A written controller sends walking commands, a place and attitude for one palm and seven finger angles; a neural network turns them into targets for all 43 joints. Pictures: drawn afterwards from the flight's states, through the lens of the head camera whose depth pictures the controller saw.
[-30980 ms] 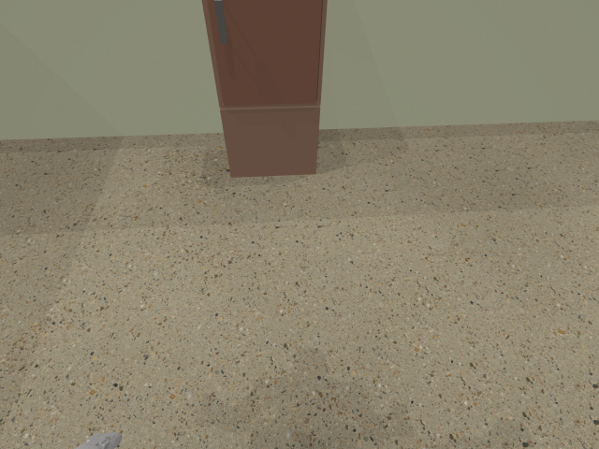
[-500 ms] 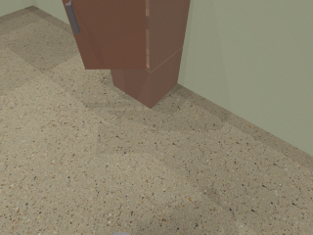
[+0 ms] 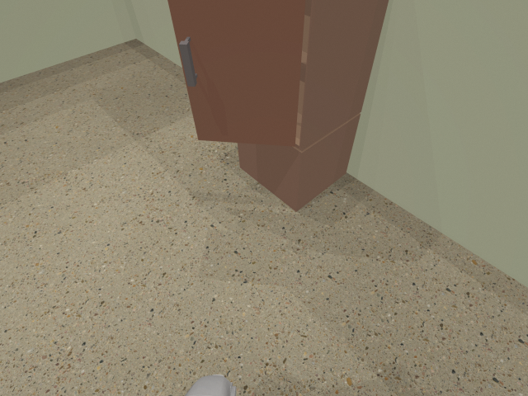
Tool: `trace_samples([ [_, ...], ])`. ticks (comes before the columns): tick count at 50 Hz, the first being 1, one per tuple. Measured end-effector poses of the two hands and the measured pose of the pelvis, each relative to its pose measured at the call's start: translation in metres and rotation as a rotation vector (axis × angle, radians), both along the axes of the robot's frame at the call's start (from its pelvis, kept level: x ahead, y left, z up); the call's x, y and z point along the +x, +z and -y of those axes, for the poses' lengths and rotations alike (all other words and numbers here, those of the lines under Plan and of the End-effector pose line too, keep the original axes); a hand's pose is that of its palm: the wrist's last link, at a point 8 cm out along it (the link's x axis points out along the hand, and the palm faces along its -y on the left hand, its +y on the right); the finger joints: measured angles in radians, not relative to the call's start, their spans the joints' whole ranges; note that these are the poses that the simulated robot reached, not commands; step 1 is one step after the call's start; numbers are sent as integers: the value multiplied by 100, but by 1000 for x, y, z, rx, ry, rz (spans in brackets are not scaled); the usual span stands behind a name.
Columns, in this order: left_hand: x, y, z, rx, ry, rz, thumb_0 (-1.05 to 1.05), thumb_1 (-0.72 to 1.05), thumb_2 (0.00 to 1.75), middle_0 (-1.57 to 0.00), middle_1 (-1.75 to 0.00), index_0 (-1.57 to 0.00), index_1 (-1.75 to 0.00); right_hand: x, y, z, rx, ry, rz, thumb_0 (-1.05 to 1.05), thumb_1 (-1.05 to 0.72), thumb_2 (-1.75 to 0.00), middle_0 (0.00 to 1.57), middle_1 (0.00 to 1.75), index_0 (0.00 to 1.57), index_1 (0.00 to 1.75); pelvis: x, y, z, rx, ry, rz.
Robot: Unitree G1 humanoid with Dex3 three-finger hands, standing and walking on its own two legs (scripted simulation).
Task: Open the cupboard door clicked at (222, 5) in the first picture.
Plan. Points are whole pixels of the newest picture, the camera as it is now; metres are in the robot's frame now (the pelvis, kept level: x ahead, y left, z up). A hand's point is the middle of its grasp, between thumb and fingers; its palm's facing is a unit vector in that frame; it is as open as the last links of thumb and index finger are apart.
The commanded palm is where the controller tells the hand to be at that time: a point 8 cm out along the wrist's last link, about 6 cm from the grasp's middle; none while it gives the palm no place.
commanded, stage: take the last steps up to it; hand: left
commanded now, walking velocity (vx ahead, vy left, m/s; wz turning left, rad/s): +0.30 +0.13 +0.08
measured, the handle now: (190, 61) +1.05 +0.32 -0.01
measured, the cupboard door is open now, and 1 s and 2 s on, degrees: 41 41 41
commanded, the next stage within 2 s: come to a stop and stand still in 1.16 s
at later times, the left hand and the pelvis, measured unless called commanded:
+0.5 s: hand (132, 353) +0.22 +0.27 -0.17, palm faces +0.04 -0.98 -0.21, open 7.4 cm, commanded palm none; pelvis +0.15 +0.08 -0.01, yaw -1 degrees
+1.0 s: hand (144, 324) +0.27 +0.27 -0.18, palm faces +0.09 -0.98 -0.15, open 7.3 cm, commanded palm none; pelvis +0.34 +0.11 -0.01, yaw -1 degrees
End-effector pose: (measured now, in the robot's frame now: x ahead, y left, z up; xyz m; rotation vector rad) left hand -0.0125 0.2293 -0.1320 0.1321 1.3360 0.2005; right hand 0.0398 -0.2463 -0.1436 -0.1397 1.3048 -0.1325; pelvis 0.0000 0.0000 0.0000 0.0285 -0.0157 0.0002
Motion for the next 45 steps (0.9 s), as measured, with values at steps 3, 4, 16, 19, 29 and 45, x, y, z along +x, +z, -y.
trace_samples([
  [3,-13,0,2,-29,34,-67,1,91,90,-20,-30,-20,-30,26,7,-6,-8,25,13,1,-91,-90,20,30,20,29,16,3,-8,10,18,-8],
  [4,-16,-1,1,-38,48,-87,1,91,90,-20,-30,-20,-30,37,8,-10,-10,38,17,1,-91,-90,20,30,20,29,21,3,-12,11,24,-9],
  [16,31,-38,-67,-63,82,-221,1,91,90,-20,-30,-20,-30,151,-5,-94,-34,102,163,0,-91,-90,20,30,20,29,93,-24,-74,-11,14,-1],
  [19,93,-29,-84,-32,41,-109,1,91,90,-19,-30,-20,-30,147,-4,-100,-32,44,138,-1,-94,-90,21,30,20,30,108,-16,-79,-3,3,-8],
  [29,285,3,-81,33,-107,229,1,91,90,-19,-30,-20,-30,125,-23,-86,19,-50,-57,0,-93,-90,21,30,20,30,178,-15,-71,31,-17,-2],
  [45,287,-5,-81,-25,-7,-53,0,94,90,-20,-30,-20,-30,295,3,-101,24,-8,16,1,-91,-90,20,30,19,29,296,2,-83,-8,-15,-13],
])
